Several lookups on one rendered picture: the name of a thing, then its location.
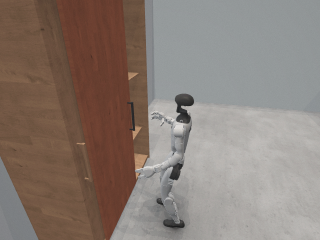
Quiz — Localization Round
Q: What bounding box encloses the robot right forearm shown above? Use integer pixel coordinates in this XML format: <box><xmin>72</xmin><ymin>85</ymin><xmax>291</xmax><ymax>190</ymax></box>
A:
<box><xmin>165</xmin><ymin>116</ymin><xmax>175</xmax><ymax>125</ymax></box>

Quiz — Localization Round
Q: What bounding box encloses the handle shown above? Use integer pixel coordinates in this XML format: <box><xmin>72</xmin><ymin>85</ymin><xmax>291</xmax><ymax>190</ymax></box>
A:
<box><xmin>81</xmin><ymin>143</ymin><xmax>93</xmax><ymax>182</ymax></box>
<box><xmin>127</xmin><ymin>102</ymin><xmax>135</xmax><ymax>131</ymax></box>

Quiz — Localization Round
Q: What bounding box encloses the left robot thigh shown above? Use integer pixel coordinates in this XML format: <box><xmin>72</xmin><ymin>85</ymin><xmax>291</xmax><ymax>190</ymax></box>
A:
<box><xmin>160</xmin><ymin>164</ymin><xmax>181</xmax><ymax>202</ymax></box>

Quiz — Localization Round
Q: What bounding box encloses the right robot hand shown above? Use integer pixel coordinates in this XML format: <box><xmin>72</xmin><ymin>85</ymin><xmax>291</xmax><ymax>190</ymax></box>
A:
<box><xmin>151</xmin><ymin>110</ymin><xmax>167</xmax><ymax>126</ymax></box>

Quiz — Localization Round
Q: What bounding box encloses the left robot hand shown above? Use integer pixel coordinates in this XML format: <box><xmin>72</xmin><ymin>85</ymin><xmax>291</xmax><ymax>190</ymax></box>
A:
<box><xmin>135</xmin><ymin>166</ymin><xmax>155</xmax><ymax>179</ymax></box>

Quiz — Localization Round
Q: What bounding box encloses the robot left upper arm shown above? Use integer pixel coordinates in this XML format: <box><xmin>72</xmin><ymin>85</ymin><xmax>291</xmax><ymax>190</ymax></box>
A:
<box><xmin>173</xmin><ymin>124</ymin><xmax>185</xmax><ymax>161</ymax></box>

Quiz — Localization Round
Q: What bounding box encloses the left robot foot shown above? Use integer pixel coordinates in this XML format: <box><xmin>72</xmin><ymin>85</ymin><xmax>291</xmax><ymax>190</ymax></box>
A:
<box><xmin>163</xmin><ymin>219</ymin><xmax>185</xmax><ymax>228</ymax></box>

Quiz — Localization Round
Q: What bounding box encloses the wardrobe door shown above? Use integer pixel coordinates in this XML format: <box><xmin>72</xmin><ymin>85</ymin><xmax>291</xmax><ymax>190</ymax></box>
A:
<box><xmin>37</xmin><ymin>0</ymin><xmax>105</xmax><ymax>240</ymax></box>
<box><xmin>56</xmin><ymin>0</ymin><xmax>137</xmax><ymax>240</ymax></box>

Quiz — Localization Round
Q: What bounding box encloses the robot left forearm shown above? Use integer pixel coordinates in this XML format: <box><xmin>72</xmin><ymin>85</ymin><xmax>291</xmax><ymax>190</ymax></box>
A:
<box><xmin>153</xmin><ymin>154</ymin><xmax>181</xmax><ymax>173</ymax></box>

